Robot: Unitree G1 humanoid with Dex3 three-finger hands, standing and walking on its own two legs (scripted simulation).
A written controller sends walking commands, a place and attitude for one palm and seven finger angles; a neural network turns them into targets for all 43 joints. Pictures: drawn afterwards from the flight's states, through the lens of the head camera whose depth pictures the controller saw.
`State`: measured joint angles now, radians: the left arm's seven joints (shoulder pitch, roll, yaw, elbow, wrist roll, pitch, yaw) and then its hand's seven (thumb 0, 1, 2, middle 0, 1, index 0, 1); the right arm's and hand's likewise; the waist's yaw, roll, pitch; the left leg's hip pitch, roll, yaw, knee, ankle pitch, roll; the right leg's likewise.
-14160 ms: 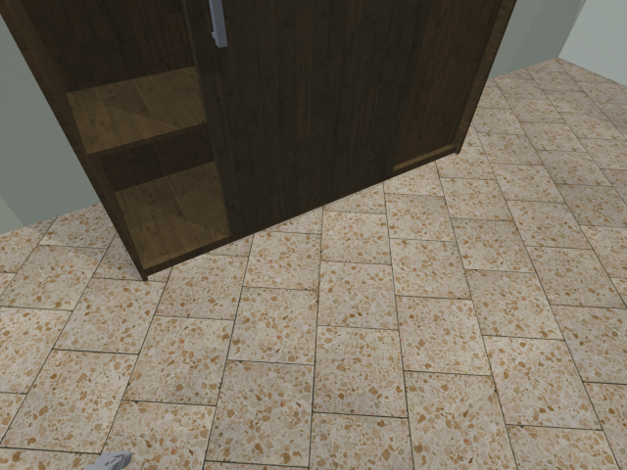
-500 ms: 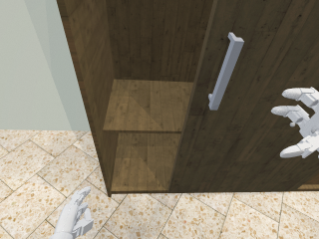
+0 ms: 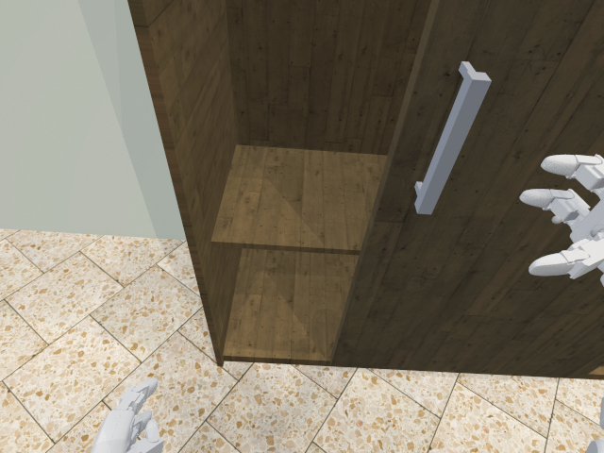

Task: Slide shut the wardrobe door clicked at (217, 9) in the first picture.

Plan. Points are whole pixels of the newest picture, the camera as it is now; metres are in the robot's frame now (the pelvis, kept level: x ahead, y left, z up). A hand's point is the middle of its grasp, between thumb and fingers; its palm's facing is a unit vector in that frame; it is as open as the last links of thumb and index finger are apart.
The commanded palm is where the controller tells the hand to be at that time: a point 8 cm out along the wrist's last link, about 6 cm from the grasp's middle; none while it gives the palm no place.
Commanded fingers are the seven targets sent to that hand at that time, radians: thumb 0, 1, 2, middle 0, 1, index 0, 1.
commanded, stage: move the hooked fingers beside the handle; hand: right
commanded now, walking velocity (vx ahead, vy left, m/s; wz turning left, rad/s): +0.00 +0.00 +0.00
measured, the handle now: (442, 144) +0.52 -0.17 +0.18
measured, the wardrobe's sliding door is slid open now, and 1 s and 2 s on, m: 0.36 0.36 0.36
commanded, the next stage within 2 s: feel for the door with the fingertips in 1.60 s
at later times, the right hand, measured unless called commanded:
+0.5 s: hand (522, 180) +0.42 -0.24 +0.20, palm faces +0.00 +1.00 -0.03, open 14.0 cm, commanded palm +0.41 -0.29 +0.19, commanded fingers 0.00 0.50 -0.30 0.30 1.20 0.30 1.20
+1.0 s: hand (498, 160) +0.48 -0.23 +0.19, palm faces -0.01 +1.00 -0.02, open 14.0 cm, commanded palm +0.45 -0.29 +0.18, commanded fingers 0.00 0.50 -0.30 0.30 1.20 0.30 1.20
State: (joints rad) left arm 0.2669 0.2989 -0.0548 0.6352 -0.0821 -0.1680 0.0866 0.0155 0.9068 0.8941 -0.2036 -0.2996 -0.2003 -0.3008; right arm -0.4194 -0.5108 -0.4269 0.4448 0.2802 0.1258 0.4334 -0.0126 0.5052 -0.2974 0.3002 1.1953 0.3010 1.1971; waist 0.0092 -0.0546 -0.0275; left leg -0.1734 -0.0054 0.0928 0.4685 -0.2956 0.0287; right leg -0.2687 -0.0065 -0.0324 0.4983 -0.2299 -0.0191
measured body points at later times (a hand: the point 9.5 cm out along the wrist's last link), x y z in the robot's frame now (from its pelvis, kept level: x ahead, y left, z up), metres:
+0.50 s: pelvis +0.00 -0.01 +0.00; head +0.01 +0.01 +0.45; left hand +0.09 +0.26 -0.11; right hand +0.42 -0.30 +0.20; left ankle -0.03 +0.10 -0.74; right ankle +0.02 -0.11 -0.74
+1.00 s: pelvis +0.01 -0.01 +0.00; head +0.05 +0.00 +0.44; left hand +0.03 +0.27 -0.12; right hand +0.47 -0.29 +0.19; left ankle -0.03 +0.10 -0.74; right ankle +0.02 -0.11 -0.74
